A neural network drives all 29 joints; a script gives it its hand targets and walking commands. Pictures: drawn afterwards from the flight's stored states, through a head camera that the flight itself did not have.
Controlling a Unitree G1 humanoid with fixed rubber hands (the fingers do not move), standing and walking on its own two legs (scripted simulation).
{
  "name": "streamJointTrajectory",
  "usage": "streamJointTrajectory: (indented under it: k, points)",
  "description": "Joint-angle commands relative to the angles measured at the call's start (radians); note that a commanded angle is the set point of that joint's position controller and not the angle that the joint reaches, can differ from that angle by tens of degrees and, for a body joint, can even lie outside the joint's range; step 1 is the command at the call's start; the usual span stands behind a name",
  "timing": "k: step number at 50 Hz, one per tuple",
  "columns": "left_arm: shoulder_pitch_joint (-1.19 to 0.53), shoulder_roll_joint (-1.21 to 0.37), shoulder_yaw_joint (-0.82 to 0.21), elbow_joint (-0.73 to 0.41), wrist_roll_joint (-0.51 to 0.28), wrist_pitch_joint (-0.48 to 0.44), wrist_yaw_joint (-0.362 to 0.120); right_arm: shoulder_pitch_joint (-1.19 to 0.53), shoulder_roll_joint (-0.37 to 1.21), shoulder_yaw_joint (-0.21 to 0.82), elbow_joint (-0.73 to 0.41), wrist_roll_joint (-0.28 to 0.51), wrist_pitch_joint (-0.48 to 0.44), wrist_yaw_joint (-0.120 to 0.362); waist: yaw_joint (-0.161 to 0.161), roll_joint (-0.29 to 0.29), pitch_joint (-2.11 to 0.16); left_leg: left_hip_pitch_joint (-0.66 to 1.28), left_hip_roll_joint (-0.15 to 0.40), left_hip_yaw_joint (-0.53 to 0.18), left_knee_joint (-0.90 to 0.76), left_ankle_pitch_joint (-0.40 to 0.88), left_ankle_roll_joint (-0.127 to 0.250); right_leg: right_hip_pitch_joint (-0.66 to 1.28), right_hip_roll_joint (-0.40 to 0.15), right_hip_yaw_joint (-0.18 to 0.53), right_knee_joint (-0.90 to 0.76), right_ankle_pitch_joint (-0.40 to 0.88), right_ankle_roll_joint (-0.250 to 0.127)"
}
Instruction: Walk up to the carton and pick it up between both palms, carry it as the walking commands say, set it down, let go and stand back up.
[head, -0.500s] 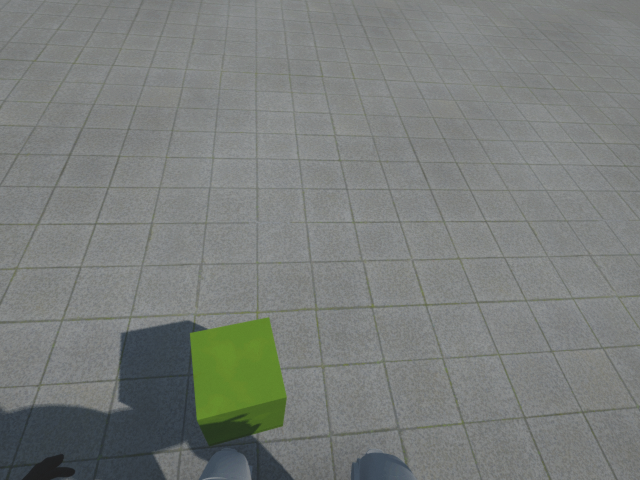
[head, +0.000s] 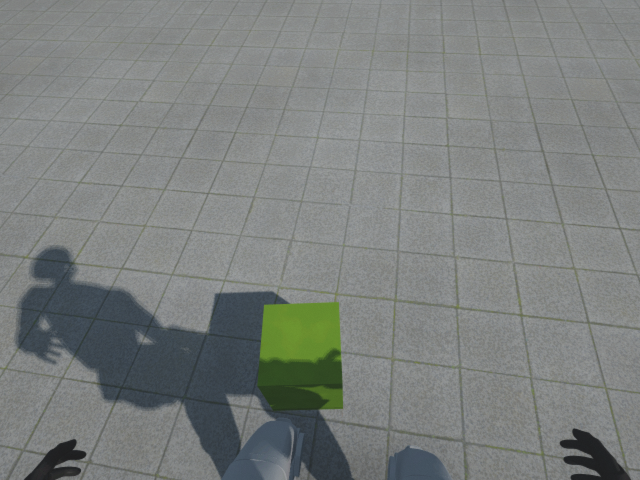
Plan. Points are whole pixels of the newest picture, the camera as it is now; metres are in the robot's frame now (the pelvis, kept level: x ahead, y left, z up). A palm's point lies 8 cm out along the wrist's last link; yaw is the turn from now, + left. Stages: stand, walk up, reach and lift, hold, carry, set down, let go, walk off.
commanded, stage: walk up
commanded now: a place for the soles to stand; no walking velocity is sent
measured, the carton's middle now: (304, 358) +0.46 +0.10 -0.59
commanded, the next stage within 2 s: none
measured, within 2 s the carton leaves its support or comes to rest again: neither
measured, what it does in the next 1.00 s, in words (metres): steps on the spot: left foot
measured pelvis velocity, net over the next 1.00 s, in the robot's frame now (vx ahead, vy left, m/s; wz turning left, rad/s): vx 0.01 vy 0.03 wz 0.10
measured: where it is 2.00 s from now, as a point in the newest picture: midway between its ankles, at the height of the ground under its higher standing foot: outside the picture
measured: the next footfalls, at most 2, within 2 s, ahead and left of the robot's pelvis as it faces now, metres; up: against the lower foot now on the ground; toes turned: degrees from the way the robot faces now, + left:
left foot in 0.12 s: +0.09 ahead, +0.16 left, +0.00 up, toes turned +1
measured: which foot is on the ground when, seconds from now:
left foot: up 0.00-0.10, down 0.12-1.00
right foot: down 0.00-1.00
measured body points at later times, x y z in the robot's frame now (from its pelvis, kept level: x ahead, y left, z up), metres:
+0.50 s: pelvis +0.01 +0.03 +0.02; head +0.03 +0.04 +0.46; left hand +0.07 +0.37 -0.10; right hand +0.17 -0.27 -0.09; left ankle +0.05 +0.16 -0.68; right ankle +0.03 -0.12 -0.68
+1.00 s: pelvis +0.01 +0.03 +0.04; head +0.04 +0.03 +0.49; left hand +0.09 +0.37 -0.07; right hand +0.18 -0.27 -0.08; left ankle +0.05 +0.16 -0.68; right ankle +0.03 -0.12 -0.68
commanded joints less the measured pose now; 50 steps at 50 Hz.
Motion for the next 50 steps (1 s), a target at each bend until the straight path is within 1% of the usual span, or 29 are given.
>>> streamJointTrajectory:
  k: [1,2,4,5,6,7,8,9,10,11,12,13,14,15,16,17,18,19,20,23,25,27,31,34,38,41,43,49,50]
  points:
    - [-0.028,0.321,0.077,-0.083,0.017,-0.010,-0.001,-0.004,-0.165,-0.042,-0.044,0.007,-0.009,0.017,0.010,-0.317,-0.173,0.024,0.060,0.073,-0.192,0.020,-0.013,0.112,-0.228,0.314,-0.387,0.317,-0.213]
    - [-0.051,0.324,0.073,-0.083,0.016,-0.005,-0.006,0.006,-0.159,-0.044,-0.035,0.002,-0.011,0.019,-0.007,-0.340,-0.167,0.088,0.057,0.099,-0.270,0.034,-0.004,0.064,-0.235,0.284,-0.367,0.313,-0.203]
    - [-0.078,0.287,0.057,-0.092,0.002,0.004,-0.017,0.094,-0.177,-0.058,0.007,-0.003,-0.023,0.020,-0.060,-0.267,-0.215,0.333,0.029,0.114,-0.453,0.157,0.017,-0.064,-0.183,0.190,-0.253,0.212,-0.124]
    - [-0.043,0.230,0.042,-0.088,-0.003,0.010,-0.021,0.106,-0.225,-0.070,0.021,-0.011,-0.031,0.011,-0.063,-0.059,-0.238,0.406,0.123,-0.075,-0.570,0.160,0.049,-0.157,-0.107,0.098,-0.083,0.091,-0.058]
    - [-0.035,0.198,0.042,-0.090,-0.016,0.014,-0.014,0.066,-0.297,-0.071,-0.005,-0.021,-0.039,0.008,-0.054,0.183,-0.238,0.369,0.264,-0.423,-0.746,0.047,0.140,-0.227,-0.003,0.036,0.086,-0.076,-0.001]
    - [-0.044,0.234,0.046,-0.074,-0.013,0.016,-0.010,-0.017,-0.319,-0.064,-0.034,-0.009,-0.041,0.003,-0.058,0.135,-0.253,0.253,0.340,-0.580,-0.800,-0.082,0.266,-0.169,0.022,0.089,0.085,-0.214,0.005]
    - [-0.054,0.249,0.053,-0.034,-0.007,0.012,-0.013,-0.061,-0.294,-0.063,-0.020,-0.006,-0.038,-0.002,-0.044,0.068,-0.197,0.098,0.320,-0.557,-0.788,-0.157,0.279,-0.051,0.014,0.107,0.063,-0.167,0.005]
    - [0.011,0.227,0.054,-0.004,-0.008,0.006,-0.022,-0.107,-0.255,-0.051,-0.019,-0.005,-0.033,-0.002,0.007,0.070,-0.207,0.053,0.274,-0.441,-0.731,-0.130,0.234,0.052,0.019,0.091,-0.052,-0.100,-0.003]
    - [0.063,0.209,0.053,0.029,-0.006,-0.003,-0.023,-0.137,-0.214,-0.032,-0.022,-0.001,-0.027,-0.001,0.038,0.059,-0.228,0.050,0.205,-0.298,-0.661,-0.044,0.155,0.130,0.031,0.086,-0.187,-0.048,-0.024]
    - [0.112,0.221,0.058,0.053,0.002,-0.011,-0.021,-0.149,-0.177,-0.022,-0.019,0.003,-0.024,0.001,0.057,-0.029,-0.237,0.046,0.146,-0.186,-0.542,0.045,0.094,0.150,-0.002,0.147,-0.326,-0.046,-0.047]
    - [0.122,0.289,0.070,0.063,0.015,-0.016,-0.015,-0.149,-0.155,-0.021,-0.016,0.008,-0.023,0.004,0.061,-0.164,-0.210,0.000,0.082,-0.064,-0.371,0.079,0.045,0.139,-0.099,0.328,-0.458,-0.146,-0.091]
    - [0.049,0.330,0.076,0.041,0.021,-0.016,-0.013,-0.124,-0.159,-0.024,0.000,0.006,-0.023,0.003,0.039,-0.169,-0.156,-0.009,0.029,0.010,-0.311,0.059,0.020,0.087,-0.184,0.502,-0.509,-0.170,-0.158]
    - [-0.034,0.331,0.073,0.016,0.019,-0.018,-0.015,-0.064,-0.171,-0.030,0.040,-0.005,-0.026,0.004,-0.006,-0.143,-0.149,0.061,0.053,0.022,-0.304,0.007,0.016,0.025,-0.247,0.536,-0.504,-0.135,-0.208]
    - [-0.088,0.299,0.056,0.004,0.013,-0.021,-0.017,-0.014,-0.173,-0.033,0.063,-0.010,-0.036,0.007,-0.051,-0.109,-0.138,0.152,0.077,0.003,-0.398,0.066,0.024,-0.016,-0.213,0.450,-0.436,-0.048,-0.188]
    - [-0.086,0.256,0.045,0.002,0.005,-0.022,-0.020,-0.002,-0.169,-0.029,0.079,-0.012,-0.043,0.011,-0.062,-0.061,-0.162,0.229,0.094,-0.060,-0.517,0.176,0.041,-0.044,-0.126,0.325,-0.369,0.034,-0.120]
    - [-0.083,0.217,0.033,0.008,-0.003,-0.021,-0.021,-0.034,-0.174,-0.031,0.075,-0.011,-0.046,0.014,-0.046,0.015,-0.158,0.245,0.130,-0.156,-0.585,0.235,0.077,-0.050,-0.033,0.177,-0.287,0.099,-0.064]
    - [-0.058,0.197,0.029,0.019,-0.007,-0.018,-0.020,-0.069,-0.178,-0.027,0.056,-0.006,-0.046,0.013,-0.020,0.049,-0.158,0.237,0.185,-0.274,-0.648,0.214,0.120,-0.049,0.029,0.092,-0.210,0.088,-0.036]
    - [-0.035,0.189,0.027,0.040,-0.015,-0.019,-0.019,-0.083,-0.179,-0.017,0.050,0.002,-0.046,0.007,-0.005,0.038,-0.173,0.206,0.215,-0.320,-0.660,0.227,0.159,0.005,0.045,0.092,-0.200,0.088,-0.030]
    - [-0.024,0.183,0.027,0.055,-0.013,-0.018,-0.022,-0.100,-0.179,-0.012,0.055,0.004,-0.043,0.006,0.003,0.025,-0.178,0.163,0.216,-0.305,-0.662,0.230,0.162,0.058,0.044,0.099,-0.228,0.082,-0.030]
    - [-0.034,0.206,0.032,0.079,0.000,-0.021,-0.024,-0.113,-0.149,0.000,0.072,0.009,-0.038,0.005,0.006,-0.057,-0.198,0.153,0.142,-0.148,-0.601,0.325,0.074,0.147,-0.011,0.163,-0.361,0.157,-0.060]
    - [-0.052,0.207,0.028,0.080,-0.004,-0.018,-0.024,-0.112,-0.146,-0.003,0.087,0.004,-0.038,0.008,-0.008,-0.016,-0.205,0.215,0.125,-0.102,-0.596,0.370,0.058,0.115,-0.039,0.177,-0.366,0.182,-0.068]
    - [-0.050,0.199,0.025,0.085,-0.009,-0.013,-0.025,-0.125,-0.147,-0.003,0.092,0.001,-0.036,0.010,-0.003,0.031,-0.222,0.249,0.142,-0.126,-0.627,0.391,0.071,0.129,-0.016,0.128,-0.354,0.203,-0.053]
    - [-0.063,0.181,0.019,0.100,-0.005,-0.011,-0.025,-0.133,-0.135,0.001,0.098,0.007,-0.032,0.013,-0.006,-0.008,-0.258,0.256,0.150,-0.123,-0.645,0.401,0.073,0.176,-0.015,0.116,-0.387,0.208,-0.047]
    - [-0.083,0.175,0.013,0.104,-0.008,-0.004,-0.026,-0.138,-0.137,0.001,0.102,0.006,-0.034,0.016,-0.003,0.019,-0.252,0.258,0.157,-0.132,-0.676,0.430,0.070,0.201,-0.007,0.094,-0.378,0.219,-0.042]
    - [-0.099,0.178,0.017,0.104,0.000,-0.007,-0.026,-0.142,-0.119,0.004,0.105,0.007,-0.030,0.016,-0.002,-0.039,-0.246,0.253,0.137,-0.098,-0.659,0.446,0.052,0.224,-0.029,0.111,-0.431,0.225,-0.047]
    - [-0.112,0.182,0.016,0.096,-0.001,-0.005,-0.028,-0.140,-0.127,0.000,0.104,0.004,-0.026,0.019,-0.007,-0.019,-0.238,0.275,0.123,-0.082,-0.665,0.408,0.041,0.204,-0.052,0.130,-0.458,0.213,-0.054]
    - [-0.116,0.191,0.018,0.101,0.000,-0.004,-0.028,-0.126,-0.119,0.004,0.111,0.005,-0.023,0.023,-0.009,-0.058,-0.229,0.275,0.123,-0.082,-0.683,0.404,0.035,0.210,-0.049,0.115,-0.474,0.196,-0.053]
    - [-0.133,0.179,0.019,0.099,0.001,-0.001,-0.032,-0.112,-0.125,-0.001,0.113,0.003,-0.020,0.028,-0.011,-0.061,-0.233,0.280,0.118,-0.081,-0.700,0.420,0.038,0.229,-0.052,0.120,-0.494,0.188,-0.049]
    - [-0.097,0.167,0.020,0.087,0.008,-0.005,-0.037,-0.075,-0.124,-0.002,0.110,-0.003,-0.026,0.032,-0.005,-0.063,-0.277,0.289,0.111,-0.088,-0.724,0.252,0.044,0.251,-0.038,0.112,-0.508,0.038,-0.052]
